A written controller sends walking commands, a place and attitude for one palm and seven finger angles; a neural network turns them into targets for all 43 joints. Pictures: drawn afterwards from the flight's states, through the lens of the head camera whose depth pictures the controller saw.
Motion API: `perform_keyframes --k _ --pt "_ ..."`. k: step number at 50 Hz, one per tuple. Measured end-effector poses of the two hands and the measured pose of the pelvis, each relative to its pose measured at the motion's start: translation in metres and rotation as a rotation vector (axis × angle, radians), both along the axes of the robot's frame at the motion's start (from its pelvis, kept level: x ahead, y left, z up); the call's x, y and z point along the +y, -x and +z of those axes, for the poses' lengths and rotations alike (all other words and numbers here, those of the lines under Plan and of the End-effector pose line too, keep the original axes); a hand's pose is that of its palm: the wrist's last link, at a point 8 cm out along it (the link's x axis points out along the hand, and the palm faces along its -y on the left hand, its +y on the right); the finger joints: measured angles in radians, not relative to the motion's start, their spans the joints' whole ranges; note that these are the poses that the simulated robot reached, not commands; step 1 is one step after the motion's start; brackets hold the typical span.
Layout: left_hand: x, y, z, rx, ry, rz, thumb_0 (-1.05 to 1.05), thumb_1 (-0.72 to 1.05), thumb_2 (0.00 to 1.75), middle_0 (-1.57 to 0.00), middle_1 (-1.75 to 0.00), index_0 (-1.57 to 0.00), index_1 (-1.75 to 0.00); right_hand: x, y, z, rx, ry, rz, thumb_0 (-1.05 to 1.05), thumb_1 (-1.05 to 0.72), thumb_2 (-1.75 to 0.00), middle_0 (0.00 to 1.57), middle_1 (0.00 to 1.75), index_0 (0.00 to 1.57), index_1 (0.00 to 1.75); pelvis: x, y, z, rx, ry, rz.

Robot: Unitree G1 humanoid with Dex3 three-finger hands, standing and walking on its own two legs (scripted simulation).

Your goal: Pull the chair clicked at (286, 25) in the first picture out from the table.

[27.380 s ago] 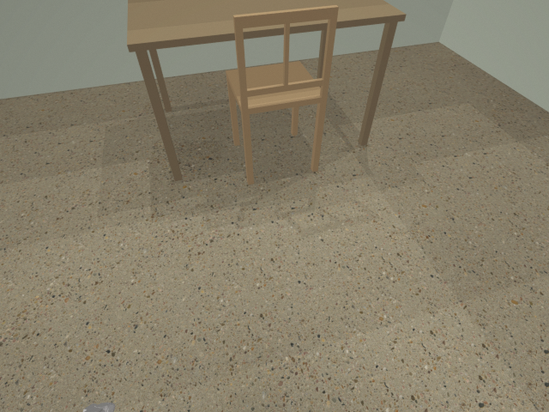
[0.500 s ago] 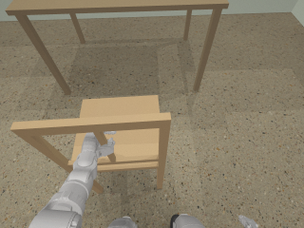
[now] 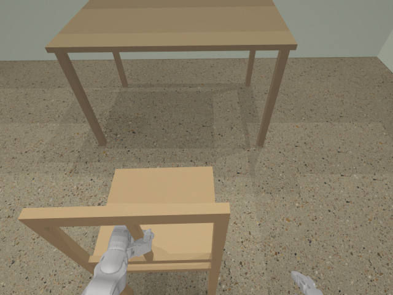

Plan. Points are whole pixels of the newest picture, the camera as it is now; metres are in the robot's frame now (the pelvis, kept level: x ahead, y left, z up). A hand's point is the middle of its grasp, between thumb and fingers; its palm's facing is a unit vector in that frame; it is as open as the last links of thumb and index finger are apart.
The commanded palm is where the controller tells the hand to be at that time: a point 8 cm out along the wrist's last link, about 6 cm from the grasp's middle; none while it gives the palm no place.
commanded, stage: stop walking, hand still on the chair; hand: left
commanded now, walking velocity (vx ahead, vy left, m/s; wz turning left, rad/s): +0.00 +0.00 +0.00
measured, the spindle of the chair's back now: (141, 241) +0.26 +0.16 -0.11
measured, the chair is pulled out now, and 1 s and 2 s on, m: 0.78 0.78 0.78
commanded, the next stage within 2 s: open the thumb and straighten the fingers in 0.30 s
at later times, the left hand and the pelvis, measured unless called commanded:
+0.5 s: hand (147, 242) +0.25 +0.13 -0.07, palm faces +0.03 -0.99 -0.12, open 5.2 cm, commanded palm +0.22 +0.19 -0.05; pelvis +0.01 +0.00 +0.00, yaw +1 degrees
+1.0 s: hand (146, 238) +0.26 +0.14 -0.07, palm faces +0.03 -0.99 -0.14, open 15.7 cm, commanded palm +0.24 +0.19 -0.04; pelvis +0.02 +0.00 -0.04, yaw +3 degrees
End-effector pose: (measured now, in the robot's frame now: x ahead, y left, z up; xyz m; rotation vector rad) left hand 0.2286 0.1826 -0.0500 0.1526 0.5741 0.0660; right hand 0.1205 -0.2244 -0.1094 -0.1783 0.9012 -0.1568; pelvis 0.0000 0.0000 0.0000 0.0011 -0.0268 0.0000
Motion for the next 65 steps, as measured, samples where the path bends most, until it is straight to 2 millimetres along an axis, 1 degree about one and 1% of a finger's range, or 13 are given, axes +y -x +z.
perform_keyframes --k 6,12,21,25,29,35,38,40,45,53,56,60,65 --pt "0.0 0.002 0.0 -0.002 -0.001 -0.004 0.04 0.73 0.84 -0.37 -1.27 -0.49 -1.44 -0.016 -0.013 0.01 -0.026 0.047 -0.008 0.01 -0.91 -0.9 0.21 0.3 0.21 0.3 -0.001 -0.003 0.001 0.003 0.0 0.001" --pt "0.0 0.002 0.0 -0.002 0.0 -0.009 0.04 0.74 0.84 -0.36 -1.28 -0.49 -1.44 -0.025 -0.018 0.016 -0.03 0.077 -0.021 0.01 -0.91 -0.9 0.2 0.3 0.2 0.3 -0.001 -0.006 0.002 0.006 0.0 0.003" --pt "0.0 0.002 0.0 0.001 0.005 -0.005 0.04 0.74 0.83 -0.35 -1.28 -0.49 -1.44 -0.016 -0.015 0.013 -0.008 0.06 -0.019 0.01 -0.91 -0.9 0.2 0.3 0.2 0.3 0.0 -0.007 0.002 0.005 -0.002 0.006" --pt "0.002 0.001 -0.002 -0.002 0.043 0.014 0.04 0.71 0.81 -0.37 -1.32 -0.49 -1.44 -0.013 -0.014 0.011 -0.026 0.007 -0.032 0.02 -0.91 -0.9 0.2 0.3 0.2 0.3 -0.001 -0.007 -0.002 0.05 -0.004 0.023" --pt "0.003 -0.001 0.001 -0.043 0.038 -0.016 0.03 0.53 0.73 -0.41 -1.36 -0.49 -1.44 -0.015 -0.017 0.008 -0.065 0.0 -0.021 0.02 -0.91 -0.9 0.2 0.3 0.2 0.3 0.0 -0.006 -0.01 0.089 -0.002 0.025" --pt "0.007 -0.005 0.0 -0.03 0.022 -0.009 0.01 0.05 0.49 -0.45 -1.37 -0.48 -1.4 -0.016 -0.029 -0.002 -0.1 0.008 0.003 0.02 -0.91 -0.9 0.2 0.3 0.2 0.3 0.004 -0.008 -0.02 0.132 -0.003 0.029" --pt "0.009 -0.008 0.001 -0.017 0.013 0.0 0.01 -0.17 0.38 -0.43 -1.29 -0.45 -1.31 -0.015 -0.036 -0.005 -0.12 0.011 0.009 0.02 -0.91 -0.9 0.2 0.3 0.2 0.3 0.005 -0.01 -0.024 0.147 -0.002 0.033" --pt "0.008 -0.009 0.001 -0.014 0.012 0.0 0.01 -0.28 0.33 -0.4 -1.21 -0.42 -1.22 -0.013 -0.041 -0.007 -0.135 0.011 0.015 0.02 -0.91 -0.9 0.2 0.3 0.2 0.3 0.005 -0.012 -0.027 0.156 -0.002 0.036" --pt "0.004 -0.01 0.0 -0.003 0.023 0.001 0.0 -0.44 0.25 -0.31 -0.93 -0.32 -0.93 -0.01 -0.054 -0.009 -0.16 0.012 0.034 0.02 -0.91 -0.9 0.2 0.3 0.2 0.3 0.005 -0.018 -0.032 0.173 -0.001 0.043" --pt "0.007 -0.008 -0.003 0.01 0.011 0.013 -0.01 -0.52 0.21 -0.14 -0.4 -0.14 -0.4 -0.009 -0.069 -0.009 -0.179 0.023 0.056 0.02 -0.91 -0.9 0.2 0.3 0.2 0.3 0.001 -0.027 -0.038 0.193 0.005 0.054" --pt "0.008 -0.006 -0.002 0.011 0.01 0.016 -0.01 -0.53 0.21 -0.08 -0.24 -0.08 -0.24 -0.01 -0.072 -0.01 -0.182 0.029 0.06 0.02 -0.91 -0.9 0.2 0.3 0.2 0.3 0.001 -0.029 -0.039 0.199 0.008 0.058" --pt "0.01 -0.004 -0.002 0.016 0.007 0.016 -0.01 -0.53 0.2 -0.04 -0.12 -0.04 -0.12 -0.011 -0.075 -0.011 -0.182 0.038 0.061 0.02 -0.91 -0.9 0.2 0.3 0.2 0.3 0.001 -0.032 -0.041 0.205 0.011 0.063" --pt "0.012 0.001 -0.002 0.021 0.012 0.022 -0.01 -0.53 0.2 -0.02 -0.04 -0.02 -0.04 -0.012 -0.076 -0.011 -0.181 0.043 0.054 0.02 -0.91 -0.9 0.2 0.3 0.2 0.3 0.001 -0.034 -0.042 0.212 0.011 0.062"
